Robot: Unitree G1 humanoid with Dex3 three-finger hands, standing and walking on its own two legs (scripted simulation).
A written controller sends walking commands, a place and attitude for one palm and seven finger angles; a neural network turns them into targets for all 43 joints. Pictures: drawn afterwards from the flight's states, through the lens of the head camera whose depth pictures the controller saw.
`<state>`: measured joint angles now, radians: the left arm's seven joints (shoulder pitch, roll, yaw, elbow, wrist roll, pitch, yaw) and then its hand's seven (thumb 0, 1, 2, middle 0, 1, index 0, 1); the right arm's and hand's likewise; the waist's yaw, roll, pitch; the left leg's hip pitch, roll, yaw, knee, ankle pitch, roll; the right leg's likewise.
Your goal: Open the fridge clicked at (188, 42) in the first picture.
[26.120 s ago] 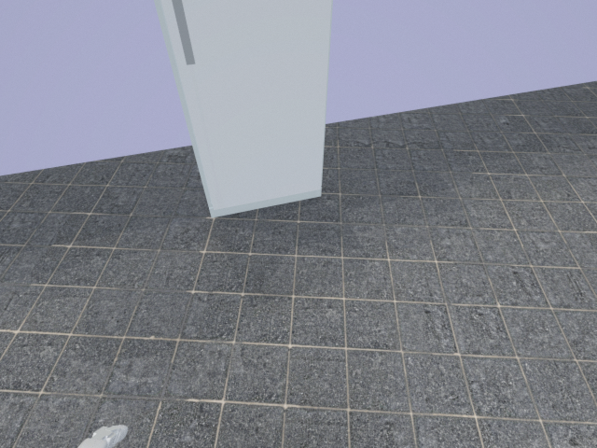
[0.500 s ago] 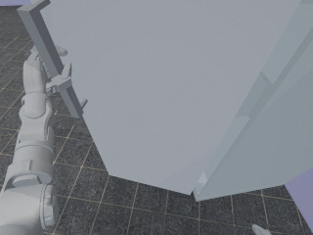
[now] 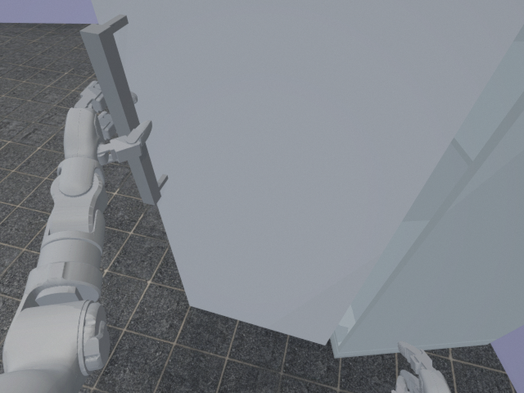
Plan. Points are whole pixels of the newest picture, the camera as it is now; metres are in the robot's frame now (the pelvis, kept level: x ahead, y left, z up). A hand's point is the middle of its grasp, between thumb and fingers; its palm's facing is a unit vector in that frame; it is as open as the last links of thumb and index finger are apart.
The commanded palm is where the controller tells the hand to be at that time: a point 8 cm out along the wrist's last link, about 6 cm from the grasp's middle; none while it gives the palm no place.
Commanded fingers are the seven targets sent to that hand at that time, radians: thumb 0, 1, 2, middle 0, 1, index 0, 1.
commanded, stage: loosen the grip on the handle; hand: left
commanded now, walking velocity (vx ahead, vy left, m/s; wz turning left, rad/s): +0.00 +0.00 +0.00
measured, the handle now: (138, 125) +0.48 +0.22 +0.16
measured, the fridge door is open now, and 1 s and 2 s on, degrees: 70 69 69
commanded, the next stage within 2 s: slip the hand off the handle in 0.42 s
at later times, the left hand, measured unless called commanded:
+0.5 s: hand (131, 138) +0.44 +0.22 +0.16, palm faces +0.24 -0.95 -0.18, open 14.4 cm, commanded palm +0.41 +0.27 +0.17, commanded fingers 0.00 -0.55 0.20 -0.25 -1.15 -0.25 -1.15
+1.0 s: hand (84, 139) +0.43 +0.29 +0.17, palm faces +0.27 -0.95 -0.18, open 14.7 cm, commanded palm +0.40 +0.33 +0.17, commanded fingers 0.00 -0.55 0.20 -0.25 -1.15 -0.25 -1.15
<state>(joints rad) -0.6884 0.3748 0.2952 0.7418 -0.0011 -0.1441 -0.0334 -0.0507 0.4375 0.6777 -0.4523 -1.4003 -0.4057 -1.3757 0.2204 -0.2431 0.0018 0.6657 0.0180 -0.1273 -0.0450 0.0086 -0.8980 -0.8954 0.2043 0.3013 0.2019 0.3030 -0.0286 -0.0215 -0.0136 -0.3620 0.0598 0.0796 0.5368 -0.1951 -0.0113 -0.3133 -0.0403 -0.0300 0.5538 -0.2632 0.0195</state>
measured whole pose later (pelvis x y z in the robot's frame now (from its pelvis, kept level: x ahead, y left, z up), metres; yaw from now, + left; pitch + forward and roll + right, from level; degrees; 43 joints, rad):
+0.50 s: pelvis +0.01 -0.01 -0.01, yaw -3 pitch +5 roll +0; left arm -0.56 0.46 0.37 0.69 -0.07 -0.29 -0.06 -0.01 -0.54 0.20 -0.32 -1.21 -0.28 -1.18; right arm 0.36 -0.28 0.00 0.71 0.02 -0.11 -0.08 0.01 -0.90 -0.90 0.20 0.30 0.20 0.30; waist -0.05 0.02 -0.03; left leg -0.45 0.05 0.03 0.63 -0.27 -0.02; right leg -0.42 0.01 0.01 0.63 -0.30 0.00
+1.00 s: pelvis +0.05 +0.00 -0.01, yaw -2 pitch +7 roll -1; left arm -0.47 0.50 0.43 0.56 -0.11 -0.20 -0.19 -0.01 -0.55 0.20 -0.25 -1.15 -0.25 -1.15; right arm 0.28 -0.26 0.01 0.66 0.03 -0.08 -0.09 0.01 -0.90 -0.90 0.20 0.30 0.20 0.30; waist 0.01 0.01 -0.07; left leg -0.45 0.03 0.01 0.67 -0.33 0.00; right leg -0.38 -0.01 -0.01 0.62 -0.35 0.02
